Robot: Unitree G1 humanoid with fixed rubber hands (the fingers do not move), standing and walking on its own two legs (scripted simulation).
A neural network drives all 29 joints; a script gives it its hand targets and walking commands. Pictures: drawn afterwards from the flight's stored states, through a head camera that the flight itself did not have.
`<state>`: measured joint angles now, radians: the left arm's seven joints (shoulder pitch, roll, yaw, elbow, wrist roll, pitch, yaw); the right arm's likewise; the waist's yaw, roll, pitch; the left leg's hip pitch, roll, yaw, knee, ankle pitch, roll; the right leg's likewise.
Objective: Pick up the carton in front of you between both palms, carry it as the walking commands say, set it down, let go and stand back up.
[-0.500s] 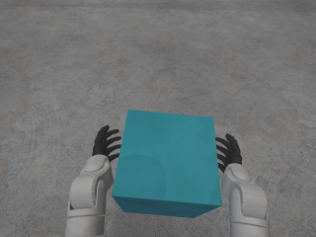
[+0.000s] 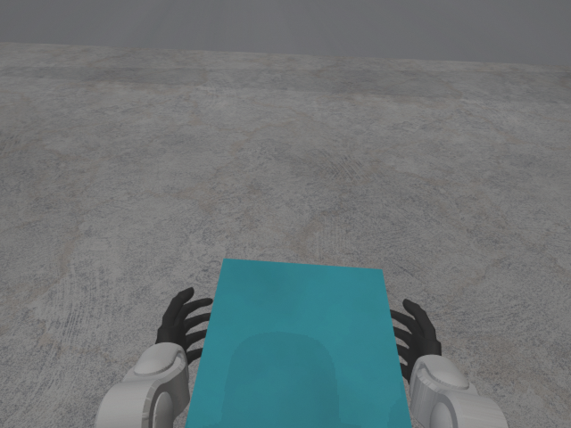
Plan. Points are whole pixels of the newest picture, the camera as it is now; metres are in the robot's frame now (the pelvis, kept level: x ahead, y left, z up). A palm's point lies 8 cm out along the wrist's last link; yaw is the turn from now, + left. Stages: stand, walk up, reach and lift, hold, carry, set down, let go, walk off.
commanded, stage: carry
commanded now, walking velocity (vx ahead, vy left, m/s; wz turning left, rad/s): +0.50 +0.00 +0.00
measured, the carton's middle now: (294, 378) +0.22 +0.01 +0.00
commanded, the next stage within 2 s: none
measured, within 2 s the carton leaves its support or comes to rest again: neither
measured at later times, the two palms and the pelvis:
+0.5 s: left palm (220, 182) +0.56 +0.17 +0.07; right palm (376, 200) +0.52 -0.13 +0.07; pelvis +0.32 +0.04 +0.00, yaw -4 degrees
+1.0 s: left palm (261, 113) +0.85 +0.12 +0.08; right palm (377, 120) +0.86 -0.18 +0.07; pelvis +0.63 -0.04 +0.00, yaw +1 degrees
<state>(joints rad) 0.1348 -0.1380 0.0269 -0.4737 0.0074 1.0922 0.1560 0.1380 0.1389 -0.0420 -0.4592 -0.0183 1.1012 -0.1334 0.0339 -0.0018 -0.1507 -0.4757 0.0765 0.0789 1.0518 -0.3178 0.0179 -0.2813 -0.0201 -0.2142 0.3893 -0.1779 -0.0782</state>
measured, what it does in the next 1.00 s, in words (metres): walks ahead: left foot, then right foot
